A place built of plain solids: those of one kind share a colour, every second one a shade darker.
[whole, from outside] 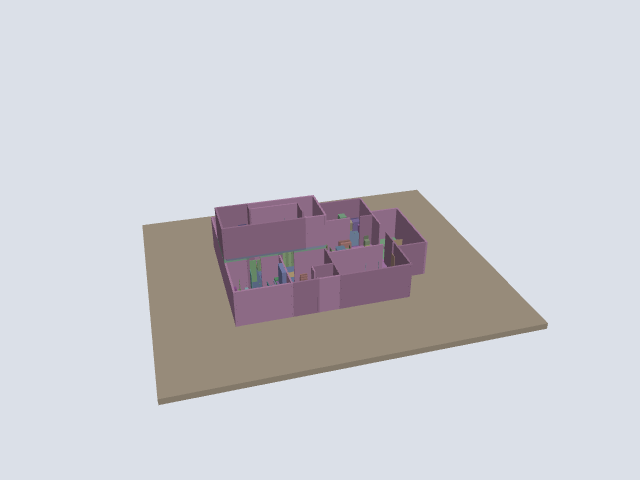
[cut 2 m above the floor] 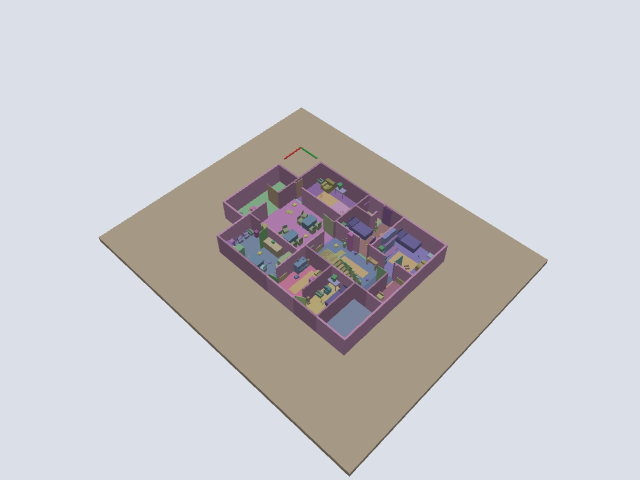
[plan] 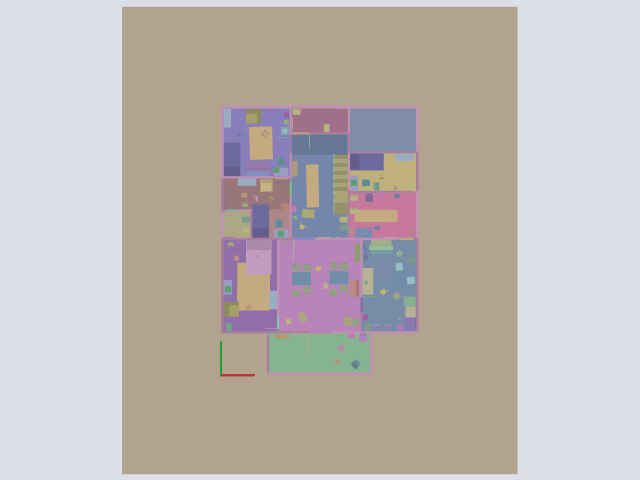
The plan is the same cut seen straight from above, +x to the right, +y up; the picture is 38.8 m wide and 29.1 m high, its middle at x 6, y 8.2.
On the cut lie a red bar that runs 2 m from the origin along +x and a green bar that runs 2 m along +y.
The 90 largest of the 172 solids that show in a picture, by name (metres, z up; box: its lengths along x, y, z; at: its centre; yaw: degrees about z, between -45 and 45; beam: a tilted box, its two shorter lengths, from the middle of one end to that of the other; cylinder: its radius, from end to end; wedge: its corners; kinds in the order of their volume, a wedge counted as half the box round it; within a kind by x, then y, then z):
{
 "under_1": {"box": [23.98, 28.34, 0.5], "at": [5.99, 8.17, -0.33]},
 "wall_1": {"box": [0.16, 5.53, 3.26], "at": [0.08, 5.43, 1.33]},
 "wall_2": {"box": [0.16, 1.6, 3.26], "at": [0.08, 9.13, 1.33]},
 "wall_3": {"box": [0.16, 1.88, 3.26], "at": [0.08, 11.0, 1.33]},
 "wall_4": {"box": [0.16, 4.11, 3.26], "at": [0.08, 14.12, 1.33]},
 "wall_5": {"box": [2.93, 0.031, 3.26], "at": [1.47, 2.52, 1.33]},
 "wall_6": {"box": [0.81, 0.13, 3.26], "at": [1.49, 9.99, 1.33]},
 "wall_7": {"box": [0.13, 1.6, 3.26], "at": [1.82, 9.13, 1.33]},
 "wall_8": {"box": [4.29, 0.13, 3.26], "at": [2.15, 12.0, 1.33]},
 "wall_9": {"box": [4.44, 0.13, 3.26], "at": [2.22, 8.27, 1.33]},
 "wall_10": {"box": [5.29, 0.13, 3.26], "at": [2.65, 2.6, 1.33]},
 "wall_11": {"box": [0.16, 2.35, 3.26], "at": [2.85, 1.33, 1.33]},
 "wall_12": {"box": [0.13, 4.61, 3.26], "at": [3.46, 5.89, 1.33]},
 "wall_13": {"box": [0.16, 1.4, 2.67], "at": [4.21, 9.03, 4.59]},
 "wall_14": {"box": [0.16, 6.32, 2.67], "at": [4.21, 13.02, 4.59]},
 "wall_15": {"box": [0.13, 2.5, 3.26], "at": [4.22, 9.58, 1.33]},
 "wall_16": {"box": [0.13, 1.43, 3.26], "at": [4.22, 12.78, 1.33]},
 "wall_17": {"box": [0.13, 1.45, 3.26], "at": [4.22, 15.45, 1.33]},
 "wall_18": {"box": [6.44, 0.16, 3.26], "at": [5.99, 0.08, 1.33]},
 "wall_19": {"box": [3.72, 0.16, 2.67], "at": [5.99, 8.25, 4.59]},
 "wall_20": {"box": [11.98, 0.16, 3.26], "at": [5.99, 16.26, 1.33]},
 "wall_21": {"box": [3.72, 0.16, 2.67], "at": [5.99, 16.26, 4.59]},
 "wall_22": {"box": [1.68, 0.13, 2.67], "at": [6.05, 9.79, 4.59]},
 "wall_23": {"box": [2.48, 0.13, 3.26], "at": [6.58, 14.66, 1.33]},
 "wall_24": {"box": [0.13, 3.79, 2.67], "at": [6.83, 11.75, 4.59]},
 "wall_25": {"box": [1.09, 0.13, 2.67], "at": [7.3, 13.71, 4.59]},
 "wall_26": {"box": [0.13, 2.73, 3.26], "at": [7.75, 9.69, 1.33]},
 "wall_27": {"box": [0.13, 2.25, 3.26], "at": [7.75, 12.31, 1.33]},
 "wall_28": {"box": [0.13, 1.03, 3.26], "at": [7.75, 14.08, 1.33]},
 "wall_29": {"box": [0.13, 1.45, 3.26], "at": [7.75, 15.45, 1.33]},
 "wall_30": {"box": [0.16, 5.32, 2.67], "at": [7.77, 10.99, 4.59]},
 "wall_31": {"box": [0.16, 2.4, 2.67], "at": [7.77, 14.98, 4.59]},
 "wall_32": {"box": [5.25, 0.13, 3.26], "at": [8.27, 8.27, 1.33]},
 "wall_33": {"box": [0.13, 1.14, 3.26], "at": [8.52, 3.24, 1.33]},
 "wall_34": {"box": [0.13, 3.48, 3.26], "at": [8.52, 6.46, 1.33]},
 "wall_35": {"box": [0.16, 2.35, 3.26], "at": [9.13, 1.33, 1.33]},
 "wall_36": {"box": [3.21, 0.13, 3.26], "at": [9.29, 11.12, 1.33]},
 "wall_37": {"box": [5.29, 0.13, 3.26], "at": [9.34, 2.6, 1.33]},
 "wall_38": {"box": [4.29, 0.13, 3.26], "at": [9.84, 13.5, 1.33]},
 "wall_39": {"box": [2.93, 0.031, 3.26], "at": [10.52, 2.52, 1.33]},
 "wall_40": {"box": [0.16, 5.53, 3.26], "at": [11.9, 5.43, 1.33]},
 "wall_41": {"box": [0.16, 2.73, 3.26], "at": [11.9, 9.69, 1.33]},
 "wall_42": {"box": [0.16, 2.25, 3.26], "at": [11.9, 12.31, 1.33]},
 "wall_43": {"box": [0.16, 2.61, 3.26], "at": [11.9, 14.87, 1.33]},
 "stair_1": {"box": [0.8, 0.24, 3.35], "at": [7.29, 9.85, 1.38]},
 "stair_2": {"box": [0.8, 0.72, 2.95], "at": [7.29, 10.09, 1.17]},
 "stair_3": {"box": [0.8, 0.97, 2.74], "at": [7.29, 10.21, 1.07]},
 "stair_4": {"box": [0.8, 1.45, 2.34], "at": [7.29, 10.45, 0.87]},
 "stair_5": {"box": [0.8, 1.69, 2.13], "at": [7.29, 10.57, 0.77]},
 "stair_6": {"box": [0.8, 1.93, 1.93], "at": [7.29, 10.7, 0.66]},
 "stair_7": {"box": [0.8, 2.17, 1.73], "at": [7.29, 10.82, 0.56]},
 "stair_8": {"box": [0.8, 2.41, 1.52], "at": [7.29, 10.94, 0.46]},
 "stair_9": {"box": [0.8, 2.65, 1.32], "at": [7.29, 11.06, 0.36]},
 "stair_10": {"box": [0.8, 2.9, 1.11], "at": [7.29, 11.18, 0.26]},
 "stair_11": {"box": [0.8, 3.14, 0.91], "at": [7.29, 11.3, 0.16]},
 "stair_12": {"box": [0.8, 3.38, 0.71], "at": [7.29, 11.42, 0.05]},
 "stair_13": {"box": [0.8, 3.62, 0.5], "at": [7.29, 11.54, -0.05]},
 "floor_dining_room_1": {"box": [4.92, 5.53, 0.5], "at": [5.99, 5.43, -0.25]},
 "floor_hall_1": {"box": [2.6, 3.62, 0.5], "at": [5.59, 11.54, -0.25]},
 "floor_hall_2": {"box": [3.4, 1.4, 0.5], "at": [5.99, 9.03, -0.25]},
 "floor_hall_3": {"box": [3.4, 1.25, 0.5], "at": [5.99, 13.97, -0.25]},
 "floor_back_bedroom_1": {"box": [3.24, 5.53, 0.5], "at": [1.78, 5.43, -0.25]},
 "floor_kitchen_1": {"box": [3.24, 5.53, 0.5], "at": [10.2, 5.43, -0.25]},
 "floor_front_bedroom_1": {"box": [4.0, 4.11, 0.5], "at": [2.16, 14.12, -0.25]},
 "floor_veranda_1": {"box": [6.12, 2.38, 0.5], "at": [5.99, 1.35, -0.25]},
 "floor_let_room_1": {"box": [4.0, 1.88, 0.5], "at": [2.16, 11.0, -0.25]},
 "floor_let_room_2": {"box": [2.27, 1.73, 0.5], "at": [3.02, 9.2, -0.25]},
 "floor_back_seni_1": {"box": [4.0, 2.73, 0.5], "at": [9.82, 9.69, -0.25]},
 "floor_pantry_1": {"box": [4.0, 2.61, 0.5], "at": [9.82, 14.87, -0.25]},
 "floor_maids_room_1": {"box": [4.0, 2.25, 0.5], "at": [9.82, 12.31, -0.25]},
 "child_bed_1": {"box": [1.06, 2.06, 0.4], "at": [0.66, 13.08, 0.38]},
 "child_bed_2": {"box": [1.06, 2.06, 0.4], "at": [2.39, 9.34, 0.38]},
 "child_bed_3": {"box": [2.06, 1.06, 0.4], "at": [8.83, 12.94, 0.38]},
 "floor_vestibule_1": {"box": [3.4, 1.45, 0.5], "at": [5.99, 15.45, -0.25]},
 "fixture_breast_kitchen_1": {"box": [1.25, 0.42, 3.01], "at": [9.71, 7.99, 1.45]},
 "fixture_breast_front_bedroom_1": {"box": [1.41, 0.33, 3.01], "at": [2.26, 12.24, 1.45]},
 "double_bed_1": {"box": [1.55, 2.11, 0.4], "at": [2.29, 7.14, 0.5]},
 "floor_side_lobby_1": {"box": [1.6, 1.6, 0.5], "at": [0.96, 9.13, -0.25]},
 "counter_run_1": {"box": [0.61, 1.63, 0.78], "at": [8.89, 5.7, 0.49]},
 "fridge_flat_1": {"box": [0.73, 0.6, 1.66], "at": [11.44, 4.47, 0.83]},
 "rug_1": {"box": [2.0, 2.9, 0.08], "at": [1.98, 5.38, -0.03], "yaw": -0.2},
 "rug_2": {"box": [1.4, 2.0, 0.08], "at": [2.42, 14.07, -0.03], "yaw": 1.8},
 "armchair_club_1": {"box": [0.9, 0.92, 0.35], "at": [0.64, 4.0, 0.24]},
 "armchair_club_2": {"box": [0.92, 0.9, 0.35], "at": [1.97, 15.7, 0.24]},
 "kitchen_table_1": {"box": [1.06, 0.71, 0.72], "at": [4.88, 5.86, 0.36], "yaw": 0.2},
 "chest_drawers_1": {"box": [1.04, 0.5, 0.95], "at": [8.66, 8.59, 0.47]},
 "range_flat_1": {"box": [0.65, 0.76, 0.94], "at": [11.49, 3.14, 0.47]},
 "drying_rack_1": {"box": [0.57, 1.02, 0.53], "at": [8.09, 5.27, 0.27]},
 "billy_1": {"box": [0.28, 0.42, 2.02], "at": [4.44, 10.08, 1.01]},
 "wall_foot_1": {"box": [0.16, 6.32, 0.17], "at": [4.21, 13.02, 3.18]}
}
